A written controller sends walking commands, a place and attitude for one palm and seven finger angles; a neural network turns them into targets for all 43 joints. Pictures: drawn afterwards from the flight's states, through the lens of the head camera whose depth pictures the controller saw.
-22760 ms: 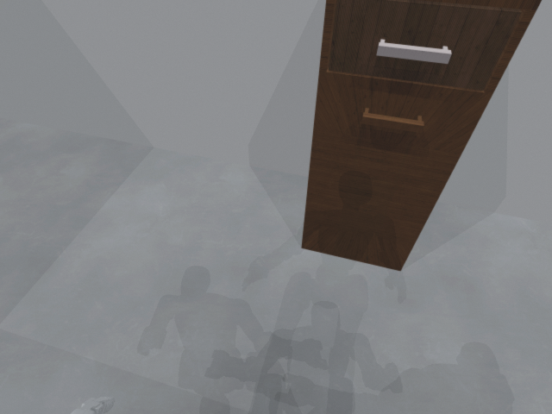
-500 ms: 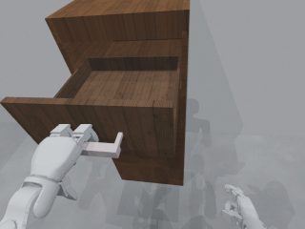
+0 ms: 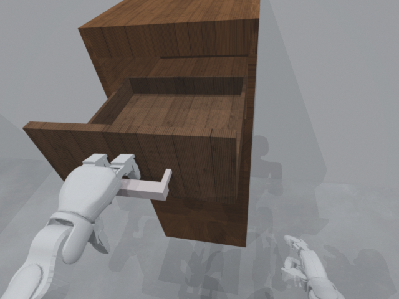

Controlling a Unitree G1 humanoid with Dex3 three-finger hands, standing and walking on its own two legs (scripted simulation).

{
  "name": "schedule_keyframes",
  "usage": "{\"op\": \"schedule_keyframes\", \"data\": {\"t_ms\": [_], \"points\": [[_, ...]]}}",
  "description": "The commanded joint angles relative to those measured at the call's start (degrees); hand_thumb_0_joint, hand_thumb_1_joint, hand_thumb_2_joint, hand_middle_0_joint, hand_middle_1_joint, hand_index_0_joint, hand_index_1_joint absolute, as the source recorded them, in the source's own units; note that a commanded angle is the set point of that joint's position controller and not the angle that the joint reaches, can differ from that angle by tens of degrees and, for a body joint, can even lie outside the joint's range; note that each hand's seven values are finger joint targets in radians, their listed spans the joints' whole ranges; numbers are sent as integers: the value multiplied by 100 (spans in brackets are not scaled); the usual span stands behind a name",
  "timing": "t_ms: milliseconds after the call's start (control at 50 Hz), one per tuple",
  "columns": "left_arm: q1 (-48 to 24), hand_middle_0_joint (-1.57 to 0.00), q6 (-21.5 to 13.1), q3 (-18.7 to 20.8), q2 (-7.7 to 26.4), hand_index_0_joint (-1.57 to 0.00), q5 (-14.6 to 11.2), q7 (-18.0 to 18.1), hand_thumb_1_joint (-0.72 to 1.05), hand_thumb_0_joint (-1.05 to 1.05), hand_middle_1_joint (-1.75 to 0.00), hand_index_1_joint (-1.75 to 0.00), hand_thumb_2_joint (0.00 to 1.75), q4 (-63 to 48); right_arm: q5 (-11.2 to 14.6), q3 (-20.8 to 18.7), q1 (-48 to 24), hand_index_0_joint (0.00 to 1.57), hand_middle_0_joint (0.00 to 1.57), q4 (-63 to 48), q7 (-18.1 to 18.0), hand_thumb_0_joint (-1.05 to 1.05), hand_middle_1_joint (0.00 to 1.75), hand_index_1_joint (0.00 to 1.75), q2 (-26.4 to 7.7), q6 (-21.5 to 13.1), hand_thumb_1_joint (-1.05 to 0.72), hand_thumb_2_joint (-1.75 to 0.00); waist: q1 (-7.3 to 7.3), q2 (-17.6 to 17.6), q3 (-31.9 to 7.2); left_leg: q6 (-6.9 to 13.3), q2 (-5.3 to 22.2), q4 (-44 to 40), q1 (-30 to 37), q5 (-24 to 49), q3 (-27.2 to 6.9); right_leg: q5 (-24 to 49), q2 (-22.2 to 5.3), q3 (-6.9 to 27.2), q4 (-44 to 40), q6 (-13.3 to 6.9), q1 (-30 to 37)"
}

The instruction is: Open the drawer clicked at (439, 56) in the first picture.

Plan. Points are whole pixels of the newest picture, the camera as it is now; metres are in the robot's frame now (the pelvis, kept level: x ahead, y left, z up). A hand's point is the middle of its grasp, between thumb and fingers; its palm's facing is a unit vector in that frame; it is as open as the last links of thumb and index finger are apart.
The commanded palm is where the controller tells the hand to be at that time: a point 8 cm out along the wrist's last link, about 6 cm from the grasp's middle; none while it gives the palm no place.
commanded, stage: lift the hand off the handle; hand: left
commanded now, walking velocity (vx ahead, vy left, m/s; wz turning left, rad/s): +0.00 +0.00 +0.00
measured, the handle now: (127, 179) +0.27 +0.18 +0.15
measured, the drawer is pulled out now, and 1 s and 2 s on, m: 0.29 0.29 0.29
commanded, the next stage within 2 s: draw the hand back to the body in 1.08 s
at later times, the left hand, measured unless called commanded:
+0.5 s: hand (98, 178) +0.23 +0.21 +0.19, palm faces +0.15 -0.03 -0.99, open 13.2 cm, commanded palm +0.19 +0.20 +0.28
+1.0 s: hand (79, 115) +0.27 +0.21 +0.29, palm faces +0.37 -0.04 -0.93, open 13.9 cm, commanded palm +0.20 +0.21 +0.35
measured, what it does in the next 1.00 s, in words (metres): stands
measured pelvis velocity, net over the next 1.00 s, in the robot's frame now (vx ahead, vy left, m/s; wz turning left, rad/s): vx -0.03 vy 0.00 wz -0.01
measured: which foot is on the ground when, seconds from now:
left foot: down 0.00-1.00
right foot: down 0.00-1.00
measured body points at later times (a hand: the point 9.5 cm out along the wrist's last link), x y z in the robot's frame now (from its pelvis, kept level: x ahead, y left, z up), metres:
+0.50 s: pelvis -0.01 +0.00 +0.00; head -0.04 -0.07 +0.45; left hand +0.22 +0.21 +0.25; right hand +0.24 -0.18 -0.09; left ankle +0.01 +0.12 -0.74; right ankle +0.02 -0.11 -0.74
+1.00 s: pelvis -0.03 +0.00 +0.00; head -0.05 -0.07 +0.44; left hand +0.24 +0.21 +0.34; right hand +0.22 -0.19 -0.09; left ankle +0.01 +0.12 -0.74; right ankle +0.02 -0.11 -0.74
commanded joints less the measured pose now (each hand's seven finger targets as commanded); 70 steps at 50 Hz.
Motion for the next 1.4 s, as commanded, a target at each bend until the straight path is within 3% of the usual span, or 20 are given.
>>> {"op": "schedule_keyframes", "data": {"t_ms": [0,20,40,160,320,340,420,440,520,600,720,740,880,920,980,1120,1140,1220,1260,1380], "points": [[-1702,-30,-125,1410,1227,-30,-154,305,-50,0,-120,-120,30,-1633,17,-182,-1142,20,20,-1055,-19,0,30,30,-453,-339,-90,-90,-69,-380,-910,131,-190,-443,119,830,61,301,92,202,-619,41,325],[-1840,-30,-173,1670,1499,-30,-332,309,-50,0,-120,-120,30,-1859,75,-176,-1175,20,20,-1098,-25,0,30,30,-517,-418,-90,-90,-89,-50,-1019,100,-145,-442,115,769,28,361,103,230,-559,24,448],[-1845,-30,-200,1395,1181,-30,-277,284,-50,0,-120,-120,30,-1979,8,-131,-1214,20,20,-1157,26,0,30,30,-388,-468,-90,-90,-12,-229,-1188,113,-211,-422,154,930,44,393,78,188,-548,22,494],[-1755,-30,106,1099,849,-30,-326,101,-50,0,-120,-120,30,-1282,95,-170,-1186,20,20,-997,107,0,30,30,-456,-376,-90,-90,-167,-403,-480,66,-149,-655,-95,511,54,-56,109,128,-688,45,164],[-2982,-30,224,1624,1740,-30,-359,-102,-50,0,-120,-120,30,-1767,157,-156,-1381,20,20,-1114,51,0,30,30,-574,-411,-90,-90,-118,-294,-1079,110,-154,-589,-1,327,24,-131,37,324,-640,43,459],[-3088,-30,225,1260,1396,-30,-287,-162,-50,0,-120,-120,30,-1651,114,-95,-1434,20,20,-1143,84,0,30,30,-474,-443,-90,-90,-62,-371,-1157,105,-238,-579,-16,412,51,-212,32,280,-640,42,449],[-3514,-30,74,1683,1864,-30,-590,-219,-50,0,-120,-120,30,-1988,172,-144,-1402,20,20,-1120,45,0,30,30,-565,-507,-90,-90,-119,-45,-1151,86,-175,-608,40,290,-36,-131,35,311,-630,32,453],[-3579,-30,47,1408,1581,-30,-536,-249,-50,0,-120,-120,30,-1971,115,-98,-1434,20,20,-1177,85,0,30,30,-455,-566,-90,-90,-37,-243,-1379,86,-255,-572,61,441,-21,-139,20,270,-602,34,527],[-3579,-30,13,1846,1960,-30,-783,-271,-50,0,-120,-120,30,-1946,182,-154,-1384,20,20,-1092,92,0,30,30,-546,-594,-90,-90,-90,-111,-1138,51,-167,-530,37,414,-43,-37,-5,339,-624,21,409],[-3586,-30,415,1653,1742,-30,-660,-449,-50,0,-120,-120,30,-890,177,-108,-1332,20,20,-989,150,0,30,30,-596,-437,-90,-90,-77,-542,-636,50,-175,-642,-340,254,9,-335,-1,230,-684,65,106],[-4289,-30,517,2403,2702,-30,-801,-587,-50,0,-120,-120,30,-1412,227,-139,-1513,20,20,-1108,172,0,30,30,-657,-415,-90,-90,48,-346,-1412,41,-150,-376,-279,438,11,-118,-115,501,-477,20,508],[-4434,-30,560,2044,2350,-30,-726,-641,-50,0,-120,-120,30,-1289,169,-83,-1584,20,20,-1154,215,0,30,30,-579,-402,-90,-90,73,-355,-1540,38,-218,-378,-355,459,39,-234,-135,465,-450,28,589],[-3995,-30,732,1607,1778,-30,-993,-1063,-50,0,-120,-120,30,-212,298,-78,-1309,20,20,-1204,234,0,30,30,-695,-289,-90,-90,-143,-803,-613,62,-112,-417,-667,-182,76,-775,-138,332,-597,126,-140],[-4100,-30,700,1942,2204,-30,-1064,-1067,-50,0,-120,-120,30,-258,355,-106,-1323,20,20,-1259,228,0,30,30,-760,-298,-90,-90,-111,-802,-707,30,-74,-314,-744,-297,76,-842,-189,466,-521,98,-74],[-4276,-30,717,1672,1909,-30,-933,-1084,-50,0,-120,-120,30,-651,294,-90,-1374,20,20,-1387,286,0,30,30,-708,-266,-90,-90,-88,-711,-995,81,-126,-279,-726,-158,74,-807,-197,408,-416,102,9],[-4307,-30,697,2444,2764,-30,-1010,-925,-50,0,-120,-120,30,-1790,266,-161,-1417,20,20,-1398,269,0,30,30,-761,-289,-90,-90,52,-176,-1716,88,-131,-91,-476,651,44,307,-153,449,-38,2,457],[-4331,-30,760,2276,2521,-30,-882,-930,-50,0,-120,-120,30,-1742,206,-102,-1508,20,20,-1446,321,0,30,30,-643,-313,-90,-90,137,-214,-1873,68,-174,-73,-540,811,28,345,-150,456,36,-21,574],[-3573,-30,760,2822,2789,-30,-1215,-822,-50,0,-120,-120,30,-1372,297,-172,-1282,20,20,-1315,303,0,30,30,-763,-246,-90,-90,95,-546,-1337,57,-56,-62,-591,860,31,547,-129,389,-47,6,324],[-3157,-30,814,2629,2372,-30,-1183,-870,-50,0,-120,-120,30,-967,275,-108,-1216,20,20,-1321,361,0,30,30,-654,-173,-90,-90,40,-1011,-1071,77,-56,-74,-717,793,92,414,-114,308,-90,78,178],[-2532,-30,799,2451,2138,-30,-1411,-967,-50,0,-120,-120,30,-1633,338,-131,-1294,20,20,-1488,390,0,30,30,-766,-145,-90,-90,-36,-806,-1179,93,-77,-58,-570,689,84,508,-102,237,-80,129,94]]}}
